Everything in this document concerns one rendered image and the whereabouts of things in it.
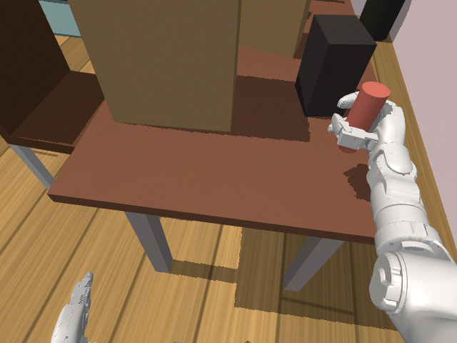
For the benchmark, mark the left robot hand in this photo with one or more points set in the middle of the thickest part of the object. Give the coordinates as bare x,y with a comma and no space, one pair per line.
73,318

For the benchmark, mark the chair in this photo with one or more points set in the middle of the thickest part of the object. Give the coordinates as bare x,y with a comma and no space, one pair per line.
43,104

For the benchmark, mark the right robot hand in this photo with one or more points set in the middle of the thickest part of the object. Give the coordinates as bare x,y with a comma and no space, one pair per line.
388,127

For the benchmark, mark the table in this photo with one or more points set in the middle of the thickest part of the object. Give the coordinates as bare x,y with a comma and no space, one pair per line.
277,170

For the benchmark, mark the right robot arm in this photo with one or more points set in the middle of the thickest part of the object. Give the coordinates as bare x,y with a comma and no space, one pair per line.
414,278

